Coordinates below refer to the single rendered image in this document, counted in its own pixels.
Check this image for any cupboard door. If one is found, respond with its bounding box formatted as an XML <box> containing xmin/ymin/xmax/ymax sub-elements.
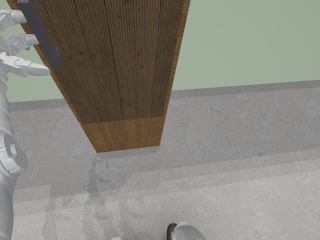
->
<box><xmin>13</xmin><ymin>0</ymin><xmax>185</xmax><ymax>124</ymax></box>

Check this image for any robot left forearm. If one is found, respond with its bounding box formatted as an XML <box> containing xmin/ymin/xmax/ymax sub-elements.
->
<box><xmin>0</xmin><ymin>68</ymin><xmax>14</xmax><ymax>138</ymax></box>

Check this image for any right robot shin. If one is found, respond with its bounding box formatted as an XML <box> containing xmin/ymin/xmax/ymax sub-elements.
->
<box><xmin>174</xmin><ymin>222</ymin><xmax>188</xmax><ymax>230</ymax></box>

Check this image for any robot left hand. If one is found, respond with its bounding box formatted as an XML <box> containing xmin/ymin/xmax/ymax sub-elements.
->
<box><xmin>0</xmin><ymin>9</ymin><xmax>51</xmax><ymax>78</ymax></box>

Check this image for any handle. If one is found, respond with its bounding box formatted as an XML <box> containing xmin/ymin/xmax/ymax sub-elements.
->
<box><xmin>17</xmin><ymin>0</ymin><xmax>62</xmax><ymax>69</ymax></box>

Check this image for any robot left upper arm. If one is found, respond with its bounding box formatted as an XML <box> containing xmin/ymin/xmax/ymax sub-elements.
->
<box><xmin>0</xmin><ymin>132</ymin><xmax>28</xmax><ymax>240</ymax></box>

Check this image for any right robot foot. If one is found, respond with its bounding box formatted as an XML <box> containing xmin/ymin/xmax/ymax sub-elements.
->
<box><xmin>167</xmin><ymin>223</ymin><xmax>177</xmax><ymax>240</ymax></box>

